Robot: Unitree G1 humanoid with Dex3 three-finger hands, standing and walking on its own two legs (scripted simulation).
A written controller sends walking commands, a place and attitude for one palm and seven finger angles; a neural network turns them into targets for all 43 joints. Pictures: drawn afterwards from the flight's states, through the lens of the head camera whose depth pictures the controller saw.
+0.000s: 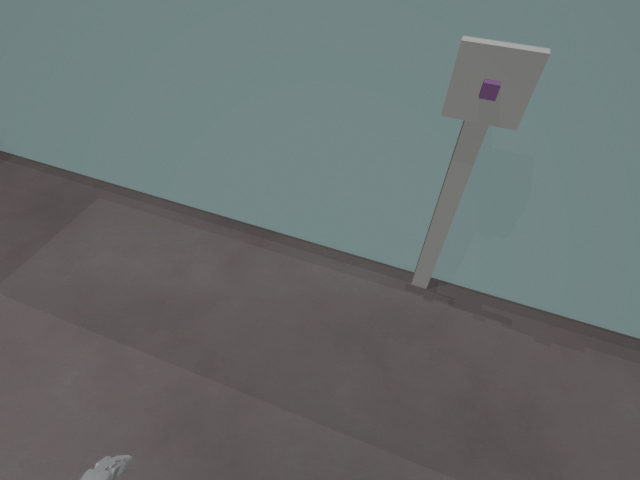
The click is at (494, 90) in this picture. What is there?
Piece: button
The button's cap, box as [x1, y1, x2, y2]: [479, 79, 500, 100]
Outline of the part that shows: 484,79 479,97 494,100 500,86 500,81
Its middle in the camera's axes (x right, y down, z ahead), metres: +0.38 -0.34 +0.87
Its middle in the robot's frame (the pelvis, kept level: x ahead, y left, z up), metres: +0.90 -0.34 +0.06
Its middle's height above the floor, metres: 0.83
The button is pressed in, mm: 0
